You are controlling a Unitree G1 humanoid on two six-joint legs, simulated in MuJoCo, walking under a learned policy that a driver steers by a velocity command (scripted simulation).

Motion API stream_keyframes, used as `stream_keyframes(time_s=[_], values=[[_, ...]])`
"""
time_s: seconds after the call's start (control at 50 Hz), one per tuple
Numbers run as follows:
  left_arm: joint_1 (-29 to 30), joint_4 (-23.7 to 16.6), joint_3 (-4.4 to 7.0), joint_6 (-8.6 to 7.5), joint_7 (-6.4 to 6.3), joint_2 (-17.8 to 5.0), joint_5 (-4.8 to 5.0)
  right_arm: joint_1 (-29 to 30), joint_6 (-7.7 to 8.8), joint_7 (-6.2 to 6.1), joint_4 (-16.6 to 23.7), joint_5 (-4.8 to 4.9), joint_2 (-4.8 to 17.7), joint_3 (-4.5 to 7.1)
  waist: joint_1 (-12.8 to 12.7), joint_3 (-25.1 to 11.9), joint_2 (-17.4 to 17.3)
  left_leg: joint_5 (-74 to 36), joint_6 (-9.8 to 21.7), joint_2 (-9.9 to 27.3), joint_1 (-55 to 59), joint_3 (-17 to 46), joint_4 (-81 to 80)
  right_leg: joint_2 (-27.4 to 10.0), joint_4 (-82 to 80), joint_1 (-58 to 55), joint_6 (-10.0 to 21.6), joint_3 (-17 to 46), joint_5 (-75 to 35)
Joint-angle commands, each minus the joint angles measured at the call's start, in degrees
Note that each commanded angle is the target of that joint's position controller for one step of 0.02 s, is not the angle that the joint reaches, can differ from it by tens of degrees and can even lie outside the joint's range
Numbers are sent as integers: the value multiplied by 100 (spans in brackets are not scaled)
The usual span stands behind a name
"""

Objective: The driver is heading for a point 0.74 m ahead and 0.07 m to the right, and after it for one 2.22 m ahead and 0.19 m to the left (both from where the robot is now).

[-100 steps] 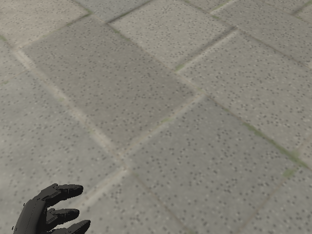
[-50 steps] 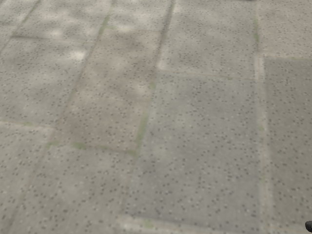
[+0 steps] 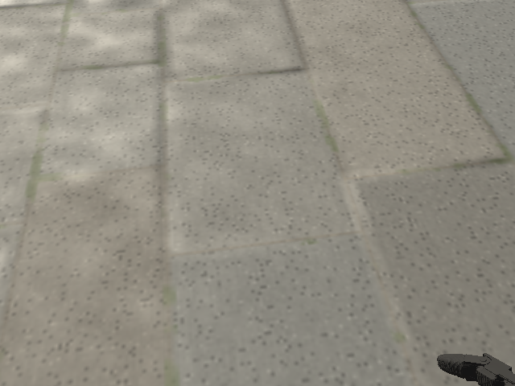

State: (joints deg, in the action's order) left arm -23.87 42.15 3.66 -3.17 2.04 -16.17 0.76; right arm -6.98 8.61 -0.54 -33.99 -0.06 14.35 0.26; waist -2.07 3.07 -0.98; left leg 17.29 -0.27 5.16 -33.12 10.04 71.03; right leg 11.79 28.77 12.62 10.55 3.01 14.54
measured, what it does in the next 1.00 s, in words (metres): walks ahead, turning right: left foot, then right foot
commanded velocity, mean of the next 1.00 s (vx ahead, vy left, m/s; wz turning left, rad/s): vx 0.59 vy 0.00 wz -0.52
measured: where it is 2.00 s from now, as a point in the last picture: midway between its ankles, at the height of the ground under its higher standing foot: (304, 208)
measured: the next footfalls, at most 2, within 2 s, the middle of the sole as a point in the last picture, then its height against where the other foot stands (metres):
left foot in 0.24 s outside the picture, level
right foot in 0.66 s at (361, 325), level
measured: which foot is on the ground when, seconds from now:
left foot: up 0.00-0.22, down 0.24-0.64, up 0.66-1.00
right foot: down 0.00-0.24, up 0.26-0.64, down 0.66-1.00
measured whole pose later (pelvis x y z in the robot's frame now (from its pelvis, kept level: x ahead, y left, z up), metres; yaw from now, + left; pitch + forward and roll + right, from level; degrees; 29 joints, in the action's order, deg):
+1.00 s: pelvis +0.61 -0.10 +0.01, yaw -27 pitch +1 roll -1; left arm -6.9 42.6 2.1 -1.0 -1.7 -14.3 -1.9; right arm -11.3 -2.5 -1.8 -42.2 1.3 18.6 3.6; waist -0.1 4.7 -2.4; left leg 17.3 -6.7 7.1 -34.1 1.2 59.1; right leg 0.9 22.5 16.0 5.2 -10.3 7.4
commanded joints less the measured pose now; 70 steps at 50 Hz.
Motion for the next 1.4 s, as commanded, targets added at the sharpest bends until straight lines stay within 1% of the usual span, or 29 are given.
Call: stream_keyframes(time_s=[0.02,0.08,0.18,0.22,0.24,0.26,0.28,0.3,0.34,0.42,0.48,0.58,0.64,0.66,0.68,0.7,0.72,0.74,0.78,0.82,0.98,1.08,1.16,1.18,1.2,1.22,1.24,1.28,1.4], values=[[741,-625,143,-190,-183,-681,96,33,-70,-43,412,-207,754,238,410,516,-43,-729,-319,-26,-1,-580,-1306,-1102,-1901,1262,809,1898,-304],[414,-409,182,-105,-291,-760,131,994,-29,15,718,-153,321,135,-83,376,301,-2214,-435,-476,974,-897,-3138,-737,-1646,1695,402,1509,-606],[142,-174,244,-42,-352,-731,238,1311,53,55,886,239,868,419,-182,3,738,-2157,-393,-615,1307,-344,-4505,-1210,-854,-61,85,2422,-729],[371,-204,281,28,-311,-839,81,-61,84,13,631,298,1259,672,662,-937,845,-1640,-114,-608,2665,-518,-4384,-1145,728,-547,-218,2244,-2644],[706,-403,162,40,-239,-601,-122,-1586,5,-59,397,288,1376,711,1396,-2008,871,-868,130,40,4634,-135,-3603,-1076,2458,317,-424,1961,-2482],[-364,-615,-86,3,-197,349,27,-2137,-23,-8,199,-1,1764,741,723,-3059,-1676,1549,1025,1592,6766,2942,-4430,-273,4660,2375,-662,1353,1654],[-468,-665,-175,-13,-227,-78,394,-1979,-15,115,177,-16,1552,716,709,-2982,-2771,3664,1224,2070,6684,4815,-5313,-856,5612,3395,-682,980,1472],[176,-627,-70,30,-258,-562,362,-1524,-81,58,336,7,1004,628,936,-1928,-1831,3482,992,1732,5883,3859,-5455,-1168,5755,3731,-729,717,862],[1162,-828,-1,34,-214,-713,56,-1294,-205,19,86,-96,917,589,873,-742,-174,1004,723,1265,4275,1990,-5432,-1521,5305,3423,-722,423,467],[1434,-1103,-19,262,-124,-314,211,-782,-174,60,-327,14,413,424,340,209,-378,-1375,745,958,2800,125,-5743,-2058,4671,3171,-748,333,547],[1618,-1271,-76,246,-61,-271,51,-200,-190,2,-385,17,887,539,89,501,-397,-3132,772,868,2085,-976,-5987,-1999,3336,2817,-1008,-35,-292],[1894,-1206,45,148,200,-517,-30,-547,-195,-80,-620,193,1599,706,154,-65,-206,-4605,454,600,2537,-1824,-5460,-1186,1041,965,-733,-646,-1806],[453,-833,380,203,133,-1129,-78,-487,-283,-65,-594,342,1634,698,-747,-862,-157,-5420,290,576,2581,-1920,-3232,-768,330,-902,-210,-619,-1985],[270,-767,390,231,21,-1262,-86,-840,-311,-44,-603,222,1198,549,-714,-1044,680,-2077,46,95,1621,-1904,-1433,-1348,131,-1975,34,174,-3573],[859,-1098,250,184,-104,-1595,-281,-1955,-340,48,-644,-145,549,298,222,-2013,2107,2656,-209,-496,309,-1405,869,-3012,964,-3255,940,2160,-7388],[780,-1204,128,142,-43,-1169,-339,-2230,-348,120,-920,96,1169,299,-199,-3580,1259,2438,-170,-547,318,-161,1456,-3751,256,-3416,1642,3340,-6103],[928,-1085,105,134,20,-1049,-282,-1563,-442,110,-868,304,1417,386,-262,-2858,475,1990,-206,-344,146,-299,1279,-3414,-207,-2586,1377,2790,-4495],[1254,-949,68,83,31,-904,-135,-1087,-532,32,-724,298,1318,371,-117,-1866,78,1550,-248,-130,-122,-405,698,-3124,-457,-1681,1002,2165,-3430],[1661,-759,-39,5,5,-623,-201,-1154,-764,-104,-868,210,1159,357,266,-1125,148,1094,-367,128,529,-370,97,-2778,-838,-167,635,1352,-2950],[1888,-626,-18,-54,-50,-622,-323,-1412,-893,-160,-952,152,1064,392,463,-1016,447,819,-513,107,1093,-532,-84,-2669,-1177,551,615,711,-3147],[2026,-365,93,171,-462,-692,-257,-568,-1097,-121,-472,128,826,443,235,-719,541,-204,-660,351,237,-828,-1239,-2807,-1636,-40,505,-342,-1156],[1906,-276,208,334,-424,-882,-193,-289,-1156,75,-237,125,798,454,93,-658,597,13,-424,240,504,-1265,-2280,-3082,-1384,-586,366,-771,-1431],[2011,-240,303,390,-310,-993,39,-496,-1256,213,-140,126,830,536,338,-777,662,-115,-12,-29,1219,-1627,-3617,-3185,-558,-900,-96,-1126,-2092],[1877,-147,303,395,-281,-887,103,-703,-1263,182,-185,100,930,600,440,-770,477,-714,191,-177,1649,-1570,-4221,-2982,-50,-716,-424,-1340,-1831],[1626,-61,292,390,-245,-732,47,-1041,-1243,83,-238,74,1392,767,472,-693,-362,-2531,538,89,2347,-746,-4798,-2476,1072,3,-901,-1658,-876],[1931,-419,229,348,-225,-503,-216,-1377,-1216,-22,-253,106,2183,968,368,-643,-2050,-3672,1493,1270,3461,1414,-4736,-1550,2715,2213,-1454,-1784,2183],[2486,-645,206,262,-204,-520,-261,-1688,-981,67,-203,27,1967,904,754,-1222,-1359,-958,2112,1463,3784,2518,-5175,-1206,3614,3120,-1425,-374,2444],[2870,-699,312,65,-110,-779,80,-1454,-698,130,-261,181,1608,808,647,-625,-572,2434,1756,1311,3595,2462,-5950,-1412,3473,3801,-996,174,1325],[2903,-446,281,-348,-28,-585,-15,-1253,-594,-137,-60,140,1365,665,441,-418,-551,972,1357,525,2954,1435,-5939,-1112,1332,2675,-1206,152,-556]])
